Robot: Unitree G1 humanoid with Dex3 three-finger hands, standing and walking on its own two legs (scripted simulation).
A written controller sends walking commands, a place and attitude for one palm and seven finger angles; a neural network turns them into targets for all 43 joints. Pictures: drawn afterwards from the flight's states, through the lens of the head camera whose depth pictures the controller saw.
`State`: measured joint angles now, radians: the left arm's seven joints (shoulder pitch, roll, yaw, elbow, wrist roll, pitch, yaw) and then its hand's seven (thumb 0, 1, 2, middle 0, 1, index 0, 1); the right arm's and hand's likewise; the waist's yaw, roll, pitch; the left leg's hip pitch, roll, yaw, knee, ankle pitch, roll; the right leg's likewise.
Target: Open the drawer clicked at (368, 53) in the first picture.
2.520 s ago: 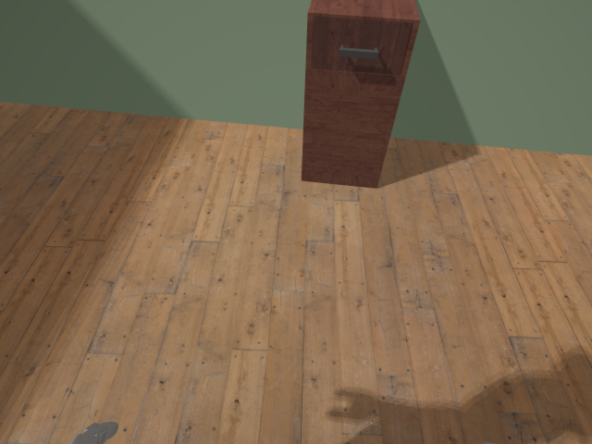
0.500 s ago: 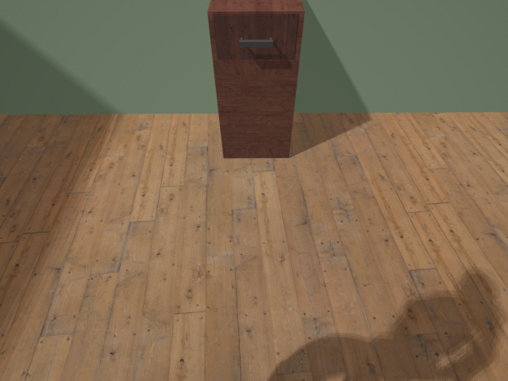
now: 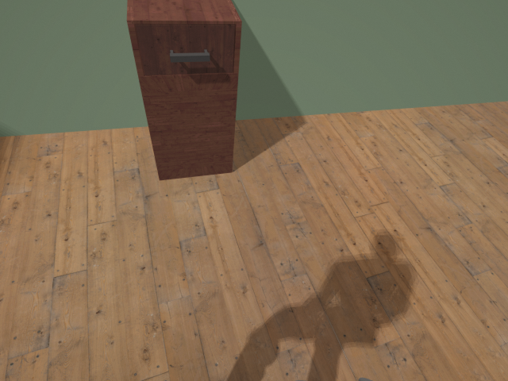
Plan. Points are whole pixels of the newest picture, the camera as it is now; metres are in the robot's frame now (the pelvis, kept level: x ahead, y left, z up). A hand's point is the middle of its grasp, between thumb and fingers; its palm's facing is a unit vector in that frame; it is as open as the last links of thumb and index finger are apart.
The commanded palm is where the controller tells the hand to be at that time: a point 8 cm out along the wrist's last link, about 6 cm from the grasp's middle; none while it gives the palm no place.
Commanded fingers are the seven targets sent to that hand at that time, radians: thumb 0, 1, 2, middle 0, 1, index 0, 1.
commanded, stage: walk to a spot facing it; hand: left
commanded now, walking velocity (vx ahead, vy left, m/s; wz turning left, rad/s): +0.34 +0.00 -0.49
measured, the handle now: (189, 54) +1.13 +0.33 -0.08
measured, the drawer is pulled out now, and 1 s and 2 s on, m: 0.00 0.00 0.00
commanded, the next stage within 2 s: turn to face it in 0.78 s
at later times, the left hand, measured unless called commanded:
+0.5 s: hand (229, 258) +0.39 +0.08 -0.17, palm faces -0.31 -0.94 -0.15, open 7.4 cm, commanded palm none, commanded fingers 0.00 0.90 0.90 -0.20 -0.30 -0.20 -0.30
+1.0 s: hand (208, 235) +0.45 +0.14 -0.18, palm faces -0.30 -0.94 -0.17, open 7.4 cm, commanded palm none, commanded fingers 0.00 0.90 0.90 -0.20 -0.30 -0.20 -0.30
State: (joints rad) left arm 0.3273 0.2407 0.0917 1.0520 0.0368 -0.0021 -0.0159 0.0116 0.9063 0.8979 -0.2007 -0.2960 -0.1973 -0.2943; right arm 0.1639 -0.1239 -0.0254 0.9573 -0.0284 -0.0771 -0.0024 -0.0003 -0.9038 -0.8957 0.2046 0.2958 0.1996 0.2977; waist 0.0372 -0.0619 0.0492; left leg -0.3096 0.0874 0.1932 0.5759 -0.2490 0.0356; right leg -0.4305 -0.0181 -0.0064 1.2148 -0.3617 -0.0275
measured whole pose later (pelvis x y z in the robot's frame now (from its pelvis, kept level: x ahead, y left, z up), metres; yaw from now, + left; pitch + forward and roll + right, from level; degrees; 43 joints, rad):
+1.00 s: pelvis +0.40 -0.04 +0.00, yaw -22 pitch -1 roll -1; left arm 0.32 0.22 0.06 1.09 0.02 -0.01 0.00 0.01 0.91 0.90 -0.20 -0.30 -0.20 -0.29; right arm 0.15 -0.17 -0.02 0.95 -0.03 -0.07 -0.01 0.00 -0.91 -0.90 0.20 0.30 0.20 0.30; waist 0.02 -0.04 0.04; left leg -0.30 0.09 0.17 0.56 -0.24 0.03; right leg -0.36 -0.02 -0.04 1.06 -0.48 -0.01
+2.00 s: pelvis +0.44 -0.08 +0.01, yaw +10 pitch +0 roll +0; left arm 0.22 0.26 0.07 0.93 0.02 0.06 0.01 0.01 0.91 0.90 -0.20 -0.30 -0.20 -0.29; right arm 0.13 -0.22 -0.04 0.90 -0.03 0.04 0.01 0.00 -0.90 -0.90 0.20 0.30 0.20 0.30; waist 0.01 -0.01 0.08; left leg -0.29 0.01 0.03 0.50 -0.22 0.02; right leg -0.43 -0.08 -0.04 0.93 -0.44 0.08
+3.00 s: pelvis +0.57 -0.06 -0.01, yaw +19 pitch -2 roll +0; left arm 0.15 0.17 0.05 1.02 0.02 -0.06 -0.02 0.01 0.91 0.90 -0.20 -0.30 -0.20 -0.29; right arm 0.43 -0.13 -0.04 1.17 -0.01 -0.02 -0.01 0.00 -0.90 -0.90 0.21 0.30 0.20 0.30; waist -0.03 0.02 0.08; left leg -0.13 0.07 0.06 0.86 -0.52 0.01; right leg -0.39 -0.06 -0.15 0.64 -0.19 -0.04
